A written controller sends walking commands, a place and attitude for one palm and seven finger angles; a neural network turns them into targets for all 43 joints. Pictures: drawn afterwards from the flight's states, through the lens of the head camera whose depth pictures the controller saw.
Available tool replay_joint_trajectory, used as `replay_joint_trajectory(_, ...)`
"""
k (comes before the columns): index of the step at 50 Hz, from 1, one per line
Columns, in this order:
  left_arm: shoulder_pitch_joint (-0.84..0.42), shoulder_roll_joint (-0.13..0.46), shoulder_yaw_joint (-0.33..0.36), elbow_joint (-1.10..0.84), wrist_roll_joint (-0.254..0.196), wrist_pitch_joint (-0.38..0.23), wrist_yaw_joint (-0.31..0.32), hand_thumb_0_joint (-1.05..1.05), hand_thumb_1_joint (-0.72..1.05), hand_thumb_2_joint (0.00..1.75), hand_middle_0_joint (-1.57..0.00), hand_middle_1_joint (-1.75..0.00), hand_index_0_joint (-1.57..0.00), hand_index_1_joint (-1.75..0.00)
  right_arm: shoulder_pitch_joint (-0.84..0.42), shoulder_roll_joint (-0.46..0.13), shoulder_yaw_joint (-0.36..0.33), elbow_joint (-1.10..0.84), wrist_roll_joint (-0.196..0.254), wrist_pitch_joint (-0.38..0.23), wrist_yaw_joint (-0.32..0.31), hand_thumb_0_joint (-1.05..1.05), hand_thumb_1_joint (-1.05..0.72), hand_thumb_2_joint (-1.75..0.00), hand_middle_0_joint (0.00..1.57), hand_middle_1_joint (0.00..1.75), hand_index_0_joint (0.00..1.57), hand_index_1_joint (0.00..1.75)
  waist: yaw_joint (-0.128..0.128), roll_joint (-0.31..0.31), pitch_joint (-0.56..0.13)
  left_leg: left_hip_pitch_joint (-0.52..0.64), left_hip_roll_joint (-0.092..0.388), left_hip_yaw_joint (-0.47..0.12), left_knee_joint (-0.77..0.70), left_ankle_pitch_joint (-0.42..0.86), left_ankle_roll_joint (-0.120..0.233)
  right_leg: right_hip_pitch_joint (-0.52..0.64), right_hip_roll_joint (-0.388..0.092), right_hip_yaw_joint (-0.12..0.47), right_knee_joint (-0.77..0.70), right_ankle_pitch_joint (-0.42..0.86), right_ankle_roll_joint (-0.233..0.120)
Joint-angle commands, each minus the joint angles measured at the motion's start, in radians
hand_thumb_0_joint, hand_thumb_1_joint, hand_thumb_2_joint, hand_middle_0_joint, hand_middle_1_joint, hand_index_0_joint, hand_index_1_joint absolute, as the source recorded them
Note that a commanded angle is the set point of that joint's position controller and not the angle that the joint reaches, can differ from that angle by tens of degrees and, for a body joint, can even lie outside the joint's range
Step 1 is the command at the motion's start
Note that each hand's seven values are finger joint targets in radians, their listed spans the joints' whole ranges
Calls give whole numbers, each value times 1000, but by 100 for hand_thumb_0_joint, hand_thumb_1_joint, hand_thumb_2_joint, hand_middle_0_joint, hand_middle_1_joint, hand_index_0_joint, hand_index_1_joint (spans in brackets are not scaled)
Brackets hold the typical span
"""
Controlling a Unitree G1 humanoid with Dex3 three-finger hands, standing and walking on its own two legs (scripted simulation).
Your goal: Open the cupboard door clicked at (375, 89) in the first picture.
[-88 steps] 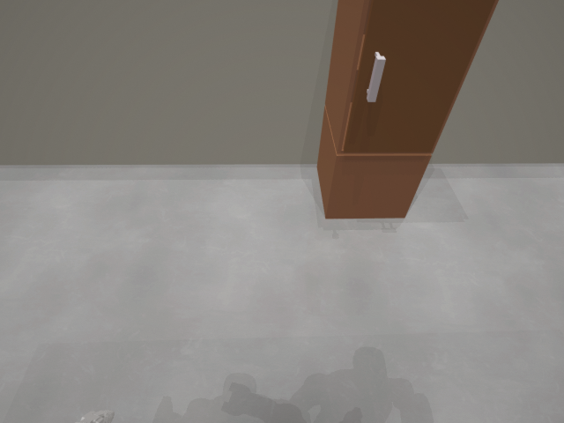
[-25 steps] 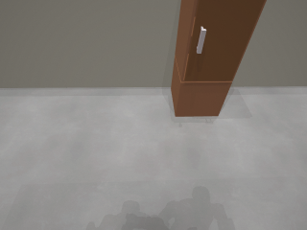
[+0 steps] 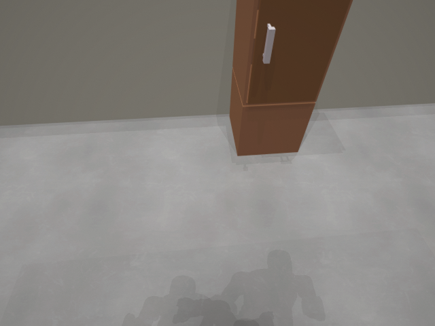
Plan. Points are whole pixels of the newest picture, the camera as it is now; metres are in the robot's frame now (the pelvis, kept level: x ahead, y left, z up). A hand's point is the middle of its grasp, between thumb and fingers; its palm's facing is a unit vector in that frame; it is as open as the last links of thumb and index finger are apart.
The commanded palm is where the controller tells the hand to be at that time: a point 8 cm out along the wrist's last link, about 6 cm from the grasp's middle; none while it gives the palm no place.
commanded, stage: walk to a spot facing it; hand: left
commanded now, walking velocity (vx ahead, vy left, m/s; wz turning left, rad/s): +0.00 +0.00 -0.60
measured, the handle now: (267, 43) +1.16 -0.13 -0.03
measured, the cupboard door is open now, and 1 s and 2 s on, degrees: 0 0 0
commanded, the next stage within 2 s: none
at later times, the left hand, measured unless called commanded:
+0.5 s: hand out of the picture +0.06 +0.17 -0.16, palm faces -0.19 -0.95 -0.24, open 7.4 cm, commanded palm none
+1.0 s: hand (125, 315) +0.17 +0.21 -0.17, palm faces -0.53 -0.83 -0.18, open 7.4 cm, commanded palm none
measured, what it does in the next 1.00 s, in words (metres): steps on the spot, turning right: left foot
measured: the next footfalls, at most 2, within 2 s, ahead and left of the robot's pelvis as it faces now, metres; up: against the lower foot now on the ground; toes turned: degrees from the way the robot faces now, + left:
left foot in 0.68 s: +0.04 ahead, +0.12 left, +0.00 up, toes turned -23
right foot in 1.38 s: +0.02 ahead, -0.21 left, +0.00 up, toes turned -56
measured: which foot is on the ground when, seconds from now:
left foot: down 0.00-0.16, up 0.18-0.66, down 0.68-1.00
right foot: down 0.00-0.68, up 0.70-1.00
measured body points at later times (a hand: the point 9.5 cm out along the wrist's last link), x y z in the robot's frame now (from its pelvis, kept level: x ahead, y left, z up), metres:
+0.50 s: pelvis -0.02 -0.02 +0.00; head +0.03 -0.03 +0.45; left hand +0.07 +0.22 -0.14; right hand +0.03 -0.30 -0.14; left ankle -0.01 +0.15 -0.67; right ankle +0.00 -0.11 -0.74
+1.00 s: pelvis +0.00 +0.07 +0.01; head +0.02 +0.10 +0.46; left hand +0.20 +0.25 -0.15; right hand -0.12 -0.16 -0.11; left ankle +0.01 +0.14 -0.74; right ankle -0.11 -0.08 -0.64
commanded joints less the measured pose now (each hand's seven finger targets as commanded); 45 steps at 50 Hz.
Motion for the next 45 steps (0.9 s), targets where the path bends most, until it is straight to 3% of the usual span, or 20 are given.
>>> replay_joint_trajectory(1, 19, 115, 43, -106, -2, -3, -8, 0, 90, 90, -20, -30, -20, -30, 19, -181, -60, -86, 2, -6, -11, 0, -90, -90, 20, 30, 20, 30, -11, 112, -52, 30, 231, -129, -74, 135, 76, -118, -35, 7, 150, 146, -8)
replay_joint_trajectory(4, 62, 77, 57, -129, -2, 6, -14, 0, 90, 90, -20, -30, -20, -30, -24, -176, -73, -123, 0, -12, -9, 0, -90, -90, 20, 30, 20, 30, 16, 204, -57, -30, 342, -149, -89, 257, 162, -114, -33, -61, 365, -217, 11)
replay_joint_trajectory(6, 132, 72, 66, -127, -1, 1, -19, 0, 90, 90, -20, -30, -20, -30, -62, -163, -77, -146, -3, -9, -9, 0, -90, -90, 20, 30, 20, 30, 55, 169, -56, -102, 318, -71, 39, 254, 122, -13, -63, -53, 243, -159, 2)
replay_joint_trajectory(7, 187, 97, 76, -117, 6, -9, -20, 0, 90, 90, -20, -30, -20, -30, -76, -153, -78, -157, -2, -1, -7, 0, -90, -90, 20, 30, 20, 30, 87, 42, -53, -175, 234, 3, 224, 140, 51, 56, -78, -9, 60, 32, -10)
replay_joint_trajectory(8, 197, 202, 97, -126, 22, -28, -4, 0, 90, 90, -20, -30, -20, -30, -30, -57, -65, -179, 4, 9, -3, 0, -90, -90, 20, 30, 20, 30, 71, -345, -46, -371, 45, 90, 521, -246, -44, 94, -306, 395, -166, 240, -69)
replay_joint_trajectory(9, 213, 216, 94, -132, 6, -25, 9, 0, 90, 90, -20, -30, -20, -30, -63, -59, -62, -200, 4, 13, -4, 0, -90, -90, 20, 30, 20, 30, 80, -315, -30, -386, -2, -52, 651, -345, -40, 17, -372, 521, -238, 358, -130)
replay_joint_trajectory(10, 166, 189, 94, -145, 2, -23, 14, 0, 90, 90, -20, -30, -20, -30, -29, -71, -67, -185, 7, 17, -5, 0, -90, -90, 20, 30, 20, 30, 38, -225, -40, -376, 26, -114, 696, -265, -30, 21, -338, 450, -242, 219, -154)
replay_joint_trajectory(11, 112, 163, 95, -161, 1, -26, 14, 0, 90, 90, -20, -30, -20, -30, -30, -69, -70, -174, 7, 14, -1, 0, -90, -90, 20, 30, 20, 30, 28, -204, -26, -392, 41, -117, 710, -210, -30, -2, -293, 430, -240, 142, -147)
replay_joint_trajectory(15, 94, 109, 85, -173, -6, -39, 11, 0, 90, 90, -20, -30, -20, -30, 5, -51, -69, -147, 1, 11, -1, 0, -90, -90, 20, 30, 20, 30, 5, -91, -102, -360, 42, -103, 676, -86, -57, 80, -207, 300, -171, 285, -143)
replay_joint_trajectory(18, 133, 104, 91, -162, -6, -38, 11, 0, 90, 90, -20, -30, -20, -30, -9, -41, -68, -152, 0, 15, -6, 0, -90, -90, 20, 30, 20, 30, 22, -77, -119, -378, 31, -105, 646, -80, -66, 131, -191, 311, -164, 313, -132)
replay_joint_trajectory(26, 143, 118, 104, -166, 6, -26, 11, 0, 90, 90, -20, -30, -20, -30, -55, -35, -62, -195, 8, 4, -15, 0, -90, -90, 20, 30, 20, 30, 45, -129, -132, -299, 3, -106, 410, -163, -60, 133, -178, 413, -153, 344, -189)
replay_joint_trajectory(30, 83, 137, 110, -187, 10, -15, 10, 0, 90, 90, -20, -30, -20, -30, -2, -34, -63, -200, 19, -7, -19, 0, -90, -90, 20, 30, 20, 30, 22, -153, -144, -165, -26, -106, 205, -173, -34, 68, -157, 453, -132, 383, -170)
replay_joint_trajectory(32, 23, 134, 110, -200, 5, -11, 10, 0, 90, 90, -20, -30, -20, -30, 101, -36, -65, -178, 23, -18, -24, 0, -90, -90, 20, 30, 20, 30, -34, -146, -169, 24, -29, -90, -10, -38, -25, -39, -116, 418, -76, 322, -110)
replay_joint_trajectory(33, 8, 103, 104, -217, -2, -9, 8, 0, 90, 90, -20, -30, -20, -30, 158, -71, -68, -167, 22, -29, -30, 0, -90, -90, 20, 30, 20, 30, -64, -53, -193, 188, 46, -145, -116, 10, -4, -171, -42, 344, 10, 187, -60)
replay_joint_trajectory(34, 24, 39, 92, -237, -12, -5, -6, 0, 90, 90, -20, -30, -20, -30, 134, -160, -84, -181, 8, -34, -30, 0, -90, -90, 20, 30, 20, 30, -51, 237, -155, 269, 289, -398, -237, -16, 57, -384, 100, 168, 209, -128, 0)
replay_joint_trajectory(35, 9, 54, 101, -240, 1, -4, -9, 0, 90, 90, -20, -30, -20, -30, 88, -198, -91, -206, 6, -22, -26, 0, -90, -90, 20, 30, 20, 30, -39, 288, -83, 109, 447, -487, -241, 40, 128, -410, 83, 38, 435, -318, 47)
replay_joint_trajectory(36, 25, 91, 113, -223, 14, 3, -12, 0, 90, 90, -20, -30, -20, -30, 27, -152, -75, -226, -1, -19, -24, 0, -90, -90, 20, 30, 20, 30, -11, 197, -35, -22, 415, -436, -241, 47, 151, -372, 44, 56, 585, -260, 62)
replay_joint_trajectory(38, 74, 92, 128, -185, 21, 13, -28, 0, 90, 90, -20, -30, -20, -30, -43, -87, -53, -247, -6, -27, -26, 0, -90, -90, 20, 30, 20, 30, 39, 145, 3, -99, 302, -269, -224, 31, 124, -338, 18, 29, 741, -157, 67)
replay_joint_trajectory(41, 60, 45, 106, -187, 21, 12, -51, 0, 90, 90, -20, -30, -20, -30, 52, -82, -55, -218, -8, -42, -21, 0, -90, -90, 20, 30, 20, 30, 11, 157, -4, 28, 229, -158, -235, -114, 98, -426, -1, -41, 758, -67, 70)
replay_joint_trajectory(45, -23, 29, 100, -209, 19, 4, -61, 0, 90, 90, -20, -30, -20, -30, 208, -74, -59, -166, -4, -63, -21, 0, -90, -90, 20, 30, 20, 30, -39, 130, 38, 120, 287, -180, -278, -157, 112, -507, -55, -42, 691, -23, 73)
